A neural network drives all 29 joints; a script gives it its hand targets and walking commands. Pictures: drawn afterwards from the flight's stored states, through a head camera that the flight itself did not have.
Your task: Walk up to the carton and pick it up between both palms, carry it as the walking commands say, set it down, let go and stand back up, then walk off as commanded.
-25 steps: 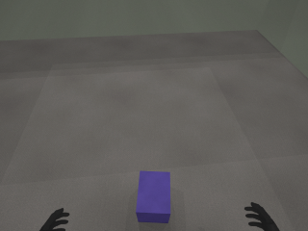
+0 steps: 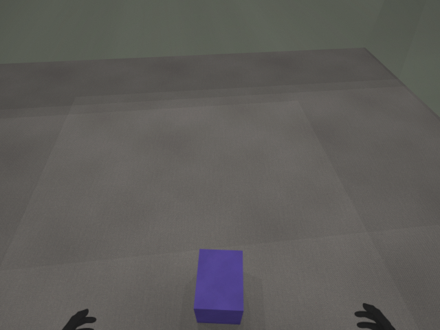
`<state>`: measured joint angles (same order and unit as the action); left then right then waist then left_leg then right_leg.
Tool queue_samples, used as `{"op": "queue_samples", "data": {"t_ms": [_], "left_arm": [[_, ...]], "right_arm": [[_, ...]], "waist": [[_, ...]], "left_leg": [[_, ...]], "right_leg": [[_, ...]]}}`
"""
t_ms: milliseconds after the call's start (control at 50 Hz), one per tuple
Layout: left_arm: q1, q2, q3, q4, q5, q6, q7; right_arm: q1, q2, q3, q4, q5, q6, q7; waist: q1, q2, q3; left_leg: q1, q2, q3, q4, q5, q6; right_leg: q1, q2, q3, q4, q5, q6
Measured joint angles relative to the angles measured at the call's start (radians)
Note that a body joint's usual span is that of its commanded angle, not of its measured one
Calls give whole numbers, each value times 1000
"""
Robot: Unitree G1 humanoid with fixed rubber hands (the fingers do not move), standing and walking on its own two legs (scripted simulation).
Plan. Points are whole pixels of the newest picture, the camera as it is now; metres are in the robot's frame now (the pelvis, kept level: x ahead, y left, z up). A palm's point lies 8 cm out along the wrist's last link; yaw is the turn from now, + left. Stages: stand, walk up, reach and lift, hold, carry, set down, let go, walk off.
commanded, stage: stand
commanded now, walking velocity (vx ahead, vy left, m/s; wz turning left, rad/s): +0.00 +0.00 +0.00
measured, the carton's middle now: (219, 286) +0.41 +0.01 -0.67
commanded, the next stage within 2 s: walk off in 1.06 s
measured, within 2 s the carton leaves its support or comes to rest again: neither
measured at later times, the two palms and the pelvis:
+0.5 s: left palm out of the picture +0.08 +0.30 -0.10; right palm out of the picture +0.08 -0.30 -0.10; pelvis -0.02 +0.00 +0.00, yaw +0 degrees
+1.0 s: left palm out of the picture +0.07 +0.31 -0.10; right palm out of the picture +0.07 -0.31 -0.10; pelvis -0.02 +0.00 +0.01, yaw +0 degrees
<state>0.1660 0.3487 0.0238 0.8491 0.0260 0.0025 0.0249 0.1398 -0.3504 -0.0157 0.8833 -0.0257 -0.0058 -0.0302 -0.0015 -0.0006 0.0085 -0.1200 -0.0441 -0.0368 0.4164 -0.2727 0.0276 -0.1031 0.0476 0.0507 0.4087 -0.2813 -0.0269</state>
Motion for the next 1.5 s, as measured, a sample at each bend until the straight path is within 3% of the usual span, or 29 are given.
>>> {"op": "queue_samples", "data": {"t_ms": [560,1300,1360,1420,1460,1500], "left_arm": [[-19,24,-9,131,-8,-11,-10],[-39,25,-27,185,-4,-4,-13],[-13,3,-29,177,11,9,-15],[44,-10,-14,179,20,6,-10],[93,-14,-2,193,17,-3,-9],[138,-14,9,206,14,-11,-9]], "right_arm": [[-12,-25,10,118,7,-11,8],[-21,-27,17,175,18,7,10],[19,-8,18,195,12,32,10],[64,10,12,204,-2,41,20],[80,17,5,196,-9,34,32],[87,21,0,180,-11,24,46]], "waist": [[4,0,9],[7,0,6],[16,2,-13],[30,0,-26],[37,-2,-26],[43,-7,-20]], "left_leg": [[24,4,-1,-74,66,-2],[26,1,-2,-98,85,-1],[-10,4,9,-12,-16,-3],[-105,21,39,214,-122,-16],[-174,43,51,345,-133,-34],[-214,70,58,361,-124,-51]], "right_leg": [[24,-2,2,-75,67,3],[24,-9,7,-95,84,9],[12,-13,-1,-59,48,7],[13,-26,-4,-48,22,2],[29,-43,1,-65,17,11],[50,-65,5,-84,14,33]]}}
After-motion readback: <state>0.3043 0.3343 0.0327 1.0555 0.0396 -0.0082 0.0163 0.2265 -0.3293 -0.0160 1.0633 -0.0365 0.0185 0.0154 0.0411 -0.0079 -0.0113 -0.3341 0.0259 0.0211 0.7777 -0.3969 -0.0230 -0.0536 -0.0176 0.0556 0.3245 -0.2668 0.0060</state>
